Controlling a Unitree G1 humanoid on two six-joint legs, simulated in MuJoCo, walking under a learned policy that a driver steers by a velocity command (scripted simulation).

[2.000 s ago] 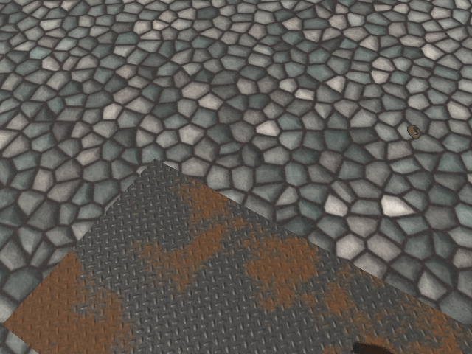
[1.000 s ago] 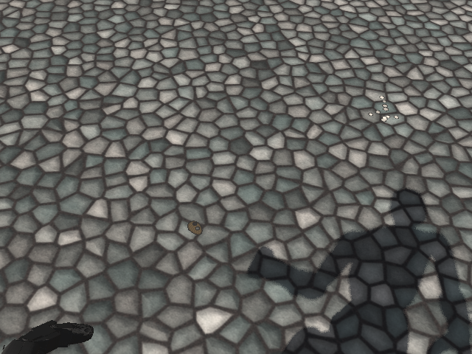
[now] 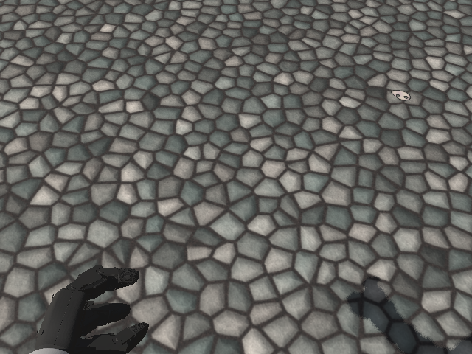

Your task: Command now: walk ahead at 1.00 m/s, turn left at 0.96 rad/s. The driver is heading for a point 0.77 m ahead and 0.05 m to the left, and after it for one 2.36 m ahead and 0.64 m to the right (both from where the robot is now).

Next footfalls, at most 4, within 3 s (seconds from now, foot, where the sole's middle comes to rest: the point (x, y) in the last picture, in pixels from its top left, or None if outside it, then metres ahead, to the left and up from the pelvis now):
0.46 left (175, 322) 0.55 0.11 -0.75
0.86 right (150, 203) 0.96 0.18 -0.75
1.38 left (96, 197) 1.01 0.35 -0.75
1.90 right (150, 228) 0.87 0.18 -0.75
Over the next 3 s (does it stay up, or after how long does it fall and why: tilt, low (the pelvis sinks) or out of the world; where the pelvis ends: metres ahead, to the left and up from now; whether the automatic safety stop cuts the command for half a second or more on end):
stays up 0.90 0.28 0.02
